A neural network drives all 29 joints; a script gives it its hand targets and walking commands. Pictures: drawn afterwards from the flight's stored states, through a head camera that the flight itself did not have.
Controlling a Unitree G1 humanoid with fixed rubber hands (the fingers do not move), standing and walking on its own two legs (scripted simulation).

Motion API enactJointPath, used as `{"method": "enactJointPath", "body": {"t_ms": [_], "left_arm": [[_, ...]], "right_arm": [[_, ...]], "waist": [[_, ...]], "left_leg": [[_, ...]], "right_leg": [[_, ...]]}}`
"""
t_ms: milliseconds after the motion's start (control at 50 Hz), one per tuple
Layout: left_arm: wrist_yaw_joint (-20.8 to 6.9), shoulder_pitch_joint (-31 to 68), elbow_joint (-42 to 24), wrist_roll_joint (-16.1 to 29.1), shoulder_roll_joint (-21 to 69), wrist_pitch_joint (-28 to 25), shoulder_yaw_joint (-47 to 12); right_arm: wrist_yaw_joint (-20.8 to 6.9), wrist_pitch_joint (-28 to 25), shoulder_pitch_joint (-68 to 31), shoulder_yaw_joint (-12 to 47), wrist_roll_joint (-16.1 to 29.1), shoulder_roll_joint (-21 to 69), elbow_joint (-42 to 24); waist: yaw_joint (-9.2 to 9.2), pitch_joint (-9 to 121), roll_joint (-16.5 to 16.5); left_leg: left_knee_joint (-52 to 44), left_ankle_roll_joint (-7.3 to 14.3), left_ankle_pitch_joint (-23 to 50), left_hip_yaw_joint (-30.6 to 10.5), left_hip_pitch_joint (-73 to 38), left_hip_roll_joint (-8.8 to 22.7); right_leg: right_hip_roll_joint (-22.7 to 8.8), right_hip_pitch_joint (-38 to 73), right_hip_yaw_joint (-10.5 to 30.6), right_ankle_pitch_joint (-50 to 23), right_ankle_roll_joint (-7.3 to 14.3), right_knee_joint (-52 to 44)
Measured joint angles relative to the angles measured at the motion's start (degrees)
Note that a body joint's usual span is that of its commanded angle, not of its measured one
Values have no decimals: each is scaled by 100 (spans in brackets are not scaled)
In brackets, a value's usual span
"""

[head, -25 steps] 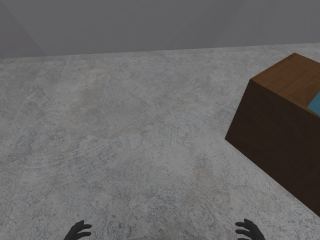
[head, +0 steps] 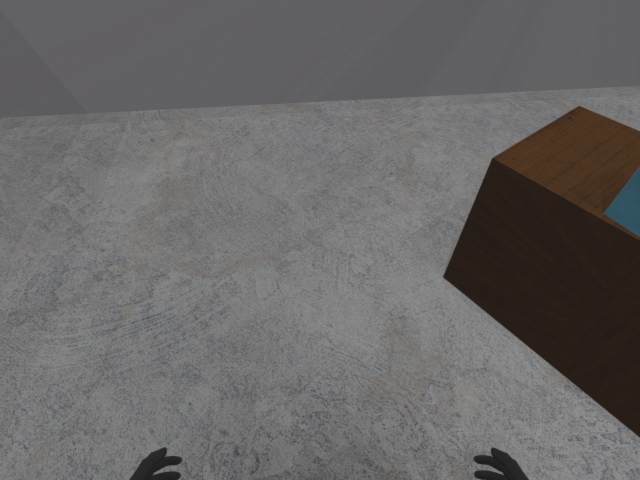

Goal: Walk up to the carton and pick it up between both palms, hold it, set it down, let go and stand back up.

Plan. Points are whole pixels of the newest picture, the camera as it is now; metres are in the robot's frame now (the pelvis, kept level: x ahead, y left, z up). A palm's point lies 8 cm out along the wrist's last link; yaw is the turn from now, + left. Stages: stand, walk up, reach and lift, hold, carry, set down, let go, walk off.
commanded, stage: stand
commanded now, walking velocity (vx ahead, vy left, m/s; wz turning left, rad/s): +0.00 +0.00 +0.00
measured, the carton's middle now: out of the picture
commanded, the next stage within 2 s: walk up in 0.92 s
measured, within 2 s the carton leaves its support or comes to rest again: neither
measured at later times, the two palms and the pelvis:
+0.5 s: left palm out of the picture +0.11 +0.24 -0.10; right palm out of the picture +0.10 -0.24 -0.09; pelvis -0.01 +0.00 +0.00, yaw -1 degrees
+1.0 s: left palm out of the picture +0.11 +0.24 -0.10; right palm out of the picture +0.09 -0.25 -0.10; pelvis -0.01 +0.00 +0.00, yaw -2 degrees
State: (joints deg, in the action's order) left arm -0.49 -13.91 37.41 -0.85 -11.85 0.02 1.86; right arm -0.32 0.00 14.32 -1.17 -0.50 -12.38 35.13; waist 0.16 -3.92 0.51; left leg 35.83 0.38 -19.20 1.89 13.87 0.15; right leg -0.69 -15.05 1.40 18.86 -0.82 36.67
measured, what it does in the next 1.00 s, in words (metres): stands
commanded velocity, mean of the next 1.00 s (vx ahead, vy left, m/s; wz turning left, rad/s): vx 0.00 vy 0.00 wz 0.00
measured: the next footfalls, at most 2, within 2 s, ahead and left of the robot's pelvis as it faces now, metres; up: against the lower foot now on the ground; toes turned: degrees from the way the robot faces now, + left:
right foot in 1.42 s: +0.11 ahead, -0.25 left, +0.00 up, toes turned -25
left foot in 1.78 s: +0.29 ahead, -0.07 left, +0.00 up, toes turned -24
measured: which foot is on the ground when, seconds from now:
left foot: down 0.00-1.00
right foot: down 0.00-1.00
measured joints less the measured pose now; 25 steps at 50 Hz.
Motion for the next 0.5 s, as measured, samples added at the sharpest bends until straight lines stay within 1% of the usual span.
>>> {"method": "enactJointPath", "body": {"t_ms": [500], "left_arm": [[-13, -78, 88, 29, -17, -12, -39]], "right_arm": [[2, 3, 91, 21, 15, -73, 138]], "waist": [[4, -2, -55]], "left_leg": [[-129, -10, 121, 91, -26, 47]], "right_leg": [[45, -24, 95, -154, 5, -114]]}}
